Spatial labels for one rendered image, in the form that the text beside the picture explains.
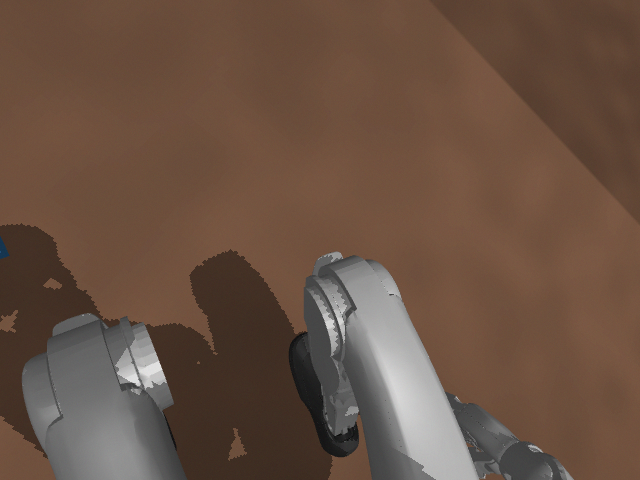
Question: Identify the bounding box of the right robot hand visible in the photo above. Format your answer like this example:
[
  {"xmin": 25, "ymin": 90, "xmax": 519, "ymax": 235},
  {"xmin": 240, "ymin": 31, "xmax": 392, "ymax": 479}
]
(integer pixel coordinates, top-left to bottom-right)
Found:
[{"xmin": 445, "ymin": 392, "xmax": 521, "ymax": 479}]

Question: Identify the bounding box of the right robot arm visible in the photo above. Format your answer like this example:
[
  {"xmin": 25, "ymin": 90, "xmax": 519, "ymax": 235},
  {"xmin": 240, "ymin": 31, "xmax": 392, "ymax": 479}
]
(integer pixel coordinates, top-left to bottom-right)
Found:
[{"xmin": 499, "ymin": 441, "xmax": 574, "ymax": 480}]

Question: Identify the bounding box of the right robot foot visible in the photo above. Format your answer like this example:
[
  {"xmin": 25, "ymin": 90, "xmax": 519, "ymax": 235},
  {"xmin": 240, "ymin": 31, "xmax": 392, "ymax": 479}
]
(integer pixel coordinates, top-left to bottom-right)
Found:
[{"xmin": 289, "ymin": 332, "xmax": 359, "ymax": 457}]

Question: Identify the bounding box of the small box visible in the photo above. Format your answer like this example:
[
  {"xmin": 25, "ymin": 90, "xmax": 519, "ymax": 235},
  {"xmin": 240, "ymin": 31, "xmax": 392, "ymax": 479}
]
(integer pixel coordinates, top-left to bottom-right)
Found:
[{"xmin": 0, "ymin": 236, "xmax": 10, "ymax": 259}]

